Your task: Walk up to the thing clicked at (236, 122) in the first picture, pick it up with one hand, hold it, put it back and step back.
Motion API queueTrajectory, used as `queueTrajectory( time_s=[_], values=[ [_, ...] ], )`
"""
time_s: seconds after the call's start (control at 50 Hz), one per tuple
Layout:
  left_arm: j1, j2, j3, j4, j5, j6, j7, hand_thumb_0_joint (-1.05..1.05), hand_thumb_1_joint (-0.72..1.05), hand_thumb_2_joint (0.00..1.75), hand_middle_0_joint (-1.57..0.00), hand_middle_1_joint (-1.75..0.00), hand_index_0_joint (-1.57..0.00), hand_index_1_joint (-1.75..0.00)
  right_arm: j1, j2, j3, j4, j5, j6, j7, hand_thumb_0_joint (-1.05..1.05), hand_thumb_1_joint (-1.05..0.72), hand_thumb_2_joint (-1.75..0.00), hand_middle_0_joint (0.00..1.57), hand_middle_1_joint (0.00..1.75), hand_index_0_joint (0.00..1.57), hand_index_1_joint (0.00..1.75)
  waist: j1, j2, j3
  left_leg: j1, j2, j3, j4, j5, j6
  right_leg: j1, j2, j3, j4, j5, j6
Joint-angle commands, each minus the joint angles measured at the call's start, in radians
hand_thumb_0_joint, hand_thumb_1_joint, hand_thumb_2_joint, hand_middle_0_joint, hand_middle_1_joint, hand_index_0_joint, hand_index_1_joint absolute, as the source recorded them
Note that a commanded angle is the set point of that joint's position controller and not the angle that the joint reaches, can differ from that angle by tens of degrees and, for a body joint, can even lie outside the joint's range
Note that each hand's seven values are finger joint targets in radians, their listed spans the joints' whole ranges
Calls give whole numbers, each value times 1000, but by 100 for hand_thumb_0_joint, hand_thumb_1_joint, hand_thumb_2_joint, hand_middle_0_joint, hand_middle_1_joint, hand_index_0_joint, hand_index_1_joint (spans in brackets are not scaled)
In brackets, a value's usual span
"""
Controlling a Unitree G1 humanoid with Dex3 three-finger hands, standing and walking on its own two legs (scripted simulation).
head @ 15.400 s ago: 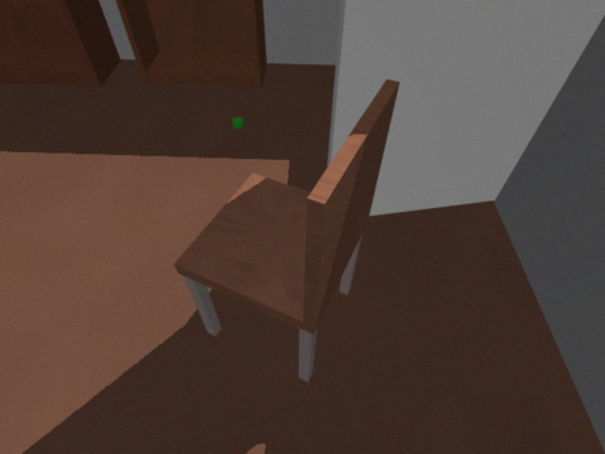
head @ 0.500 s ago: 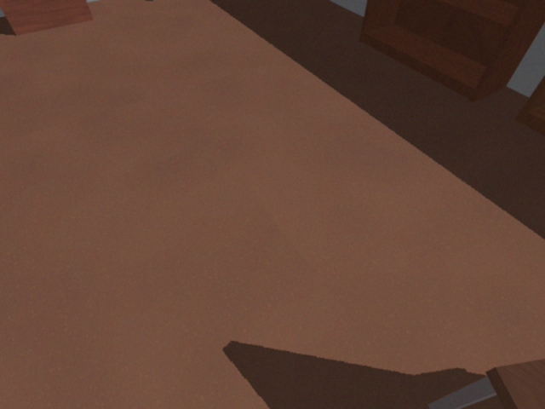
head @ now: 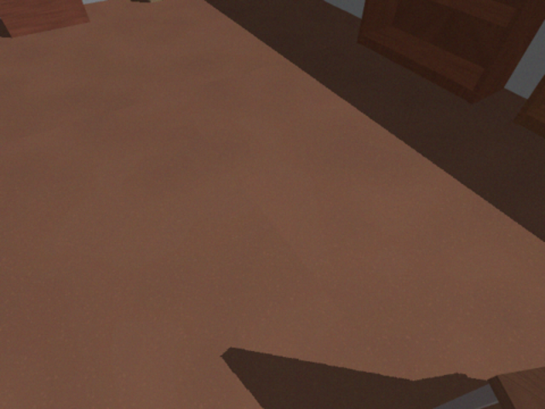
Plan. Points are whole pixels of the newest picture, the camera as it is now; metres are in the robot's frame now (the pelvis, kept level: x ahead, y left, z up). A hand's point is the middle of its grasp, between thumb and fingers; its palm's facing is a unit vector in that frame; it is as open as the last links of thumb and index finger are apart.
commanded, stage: stand
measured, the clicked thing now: out of the picture +1.04 -1.56 -0.76
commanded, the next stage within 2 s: walk up in 1.92 s
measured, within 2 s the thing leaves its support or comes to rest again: neither
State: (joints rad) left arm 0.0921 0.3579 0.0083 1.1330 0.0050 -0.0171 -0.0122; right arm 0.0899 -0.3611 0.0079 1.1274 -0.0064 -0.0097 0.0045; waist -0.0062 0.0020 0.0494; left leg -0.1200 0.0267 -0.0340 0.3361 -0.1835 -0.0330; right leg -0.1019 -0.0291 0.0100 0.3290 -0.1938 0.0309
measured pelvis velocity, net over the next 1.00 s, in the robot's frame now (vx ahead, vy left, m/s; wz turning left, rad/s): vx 0.00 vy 0.00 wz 0.00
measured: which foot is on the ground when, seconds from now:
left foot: down 0.00-1.00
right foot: down 0.00-1.00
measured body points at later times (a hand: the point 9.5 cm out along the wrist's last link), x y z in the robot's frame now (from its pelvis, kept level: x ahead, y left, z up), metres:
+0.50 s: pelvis +0.00 +0.00 +0.00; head +0.01 -0.01 +0.45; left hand +0.07 +0.30 -0.13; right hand +0.07 -0.31 -0.13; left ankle +0.00 +0.14 -0.75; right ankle -0.01 -0.14 -0.75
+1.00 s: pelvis +0.00 +0.00 +0.00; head +0.01 -0.01 +0.45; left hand +0.07 +0.30 -0.13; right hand +0.06 -0.31 -0.14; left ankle +0.00 +0.14 -0.75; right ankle -0.01 -0.14 -0.75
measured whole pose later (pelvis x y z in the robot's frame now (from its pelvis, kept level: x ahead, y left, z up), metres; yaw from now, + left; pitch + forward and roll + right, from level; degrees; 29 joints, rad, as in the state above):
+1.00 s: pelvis +0.00 +0.00 +0.00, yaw +0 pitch -2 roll +0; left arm 0.13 0.36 0.00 1.13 0.01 -0.01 -0.01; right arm 0.13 -0.36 0.01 1.13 -0.01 0.00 0.01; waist -0.01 0.01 0.05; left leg -0.13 0.03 -0.04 0.33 -0.18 -0.04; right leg -0.11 -0.02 0.01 0.33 -0.20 0.02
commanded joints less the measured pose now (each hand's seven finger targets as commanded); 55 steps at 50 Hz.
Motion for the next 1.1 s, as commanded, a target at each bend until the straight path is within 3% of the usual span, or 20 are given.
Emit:
queueTrajectory(
  time_s=[0.0, 0.1, 0.22, 0.34, 0.44, 0.78, 0.88, 1.04, 1.08],
  values=[
    [-26, 217, 40, -55, 1, -16, 18, 0, 90, 90, -20, -30, -20, -30, -35, -212, -44, -54, 1, -23, -10, 0, -90, -90, 20, 30, 20, 30, 5, 6, -86, 19, 102, -64, -37, 217, 40, 21, -101, 57, -35, 188, -39],
    [-30, 217, 40, -55, 2, -12, 18, 0, 90, 90, -20, -30, -20, -30, -30, -211, -42, -53, 0, -20, -10, 0, -90, -90, 20, 30, 20, 30, 2, 9, -70, -1, 97, -62, -52, 157, 42, 17, -101, 62, -43, 144, -42],
    [-20, 211, 38, -59, 3, -14, 18, 0, 90, 90, -20, -30, -20, -30, -29, -215, -44, -55, 1, -22, -11, 0, -90, -90, 20, 30, 20, 30, 5, 2, -99, 21, 102, -58, -34, 219, 47, 31, -106, 61, -38, 201, -44],
    [-20, 215, 38, -60, 2, -13, 19, 0, 90, 90, -20, -30, -20, -30, -23, -213, -43, -53, 1, -18, -10, 0, -90, -90, 20, 30, 20, 30, 3, -4, -78, 12, 96, -60, -47, 153, 46, 12, -101, 61, -49, 146, -46],
    [-18, 220, 39, -61, 3, -14, 19, 0, 90, 90, -20, -30, -20, -30, -21, -211, -44, -52, 0, -18, -10, 0, -90, -90, 20, 30, 20, 30, 4, -4, -83, 12, 97, -59, -43, 166, 46, 16, -103, 63, -45, 156, -48],
    [1, 214, 36, -61, 3, -11, 16, 0, 90, 90, -20, -30, -20, -30, -14, -211, -45, -52, -2, -18, -7, 0, -90, -90, 20, 30, 20, 30, 8, 5, -40, -13, 92, -71, -68, 64, 46, -24, -93, 63, -61, 40, -47],
    [5, 215, 36, -62, 4, -12, 16, 0, 90, 90, -20, -30, -20, -30, -8, -212, -46, -50, -1, -18, -7, 0, -90, -90, 20, 30, 20, 30, 7, 4, -52, -7, 91, -69, -59, 72, 46, -22, -96, 67, -60, 54, -47],
    [7, 216, 35, -66, 1, -17, 21, 0, 90, 90, -20, -30, -20, -30, -1, -211, -46, -53, 0, -18, -9, 0, -90, -90, 20, 30, 20, 30, 4, -3, -105, 32, 98, -60, -24, 217, 48, 25, -106, 61, -38, 213, -48],
    [3, 217, 35, -64, -1, -15, 22, 0, 90, 90, -20, -30, -20, -30, 0, -209, -45, -51, 1, -16, -10, 0, -90, -90, 20, 30, 20, 30, 4, -6, -76, 17, 93, -61, -35, 187, 44, 10, -100, 59, -41, 179, -46]
  ],
)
